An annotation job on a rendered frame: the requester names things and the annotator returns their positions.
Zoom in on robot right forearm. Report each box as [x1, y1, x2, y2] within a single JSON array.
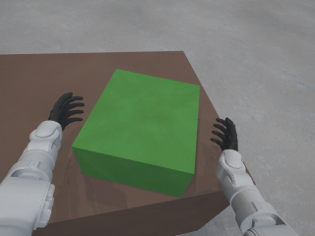
[[216, 149, 298, 236]]

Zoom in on robot left forearm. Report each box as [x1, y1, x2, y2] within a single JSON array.
[[0, 120, 63, 192]]

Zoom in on carton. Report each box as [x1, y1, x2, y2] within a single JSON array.
[[71, 69, 200, 198]]

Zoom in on left robot upper arm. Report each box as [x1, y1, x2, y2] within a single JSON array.
[[0, 176, 55, 236]]

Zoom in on right robot upper arm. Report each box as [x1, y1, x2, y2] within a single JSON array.
[[243, 224, 297, 236]]

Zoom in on pedestal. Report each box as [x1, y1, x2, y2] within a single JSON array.
[[0, 50, 256, 236]]

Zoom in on robot right hand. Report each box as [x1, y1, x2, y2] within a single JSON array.
[[210, 117, 238, 151]]

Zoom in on robot left hand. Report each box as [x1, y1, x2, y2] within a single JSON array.
[[48, 92, 85, 131]]

